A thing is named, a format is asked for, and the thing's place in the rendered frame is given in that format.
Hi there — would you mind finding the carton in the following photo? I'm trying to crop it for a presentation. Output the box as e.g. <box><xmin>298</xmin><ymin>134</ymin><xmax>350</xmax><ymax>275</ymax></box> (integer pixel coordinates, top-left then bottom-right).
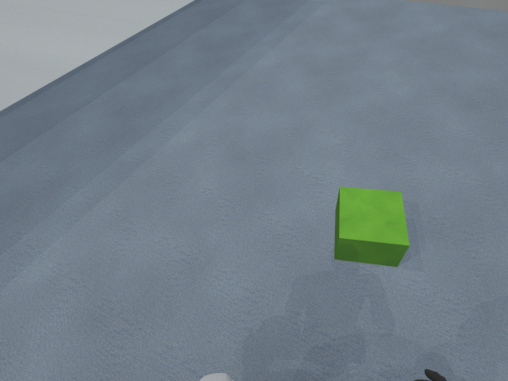
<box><xmin>334</xmin><ymin>187</ymin><xmax>410</xmax><ymax>267</ymax></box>

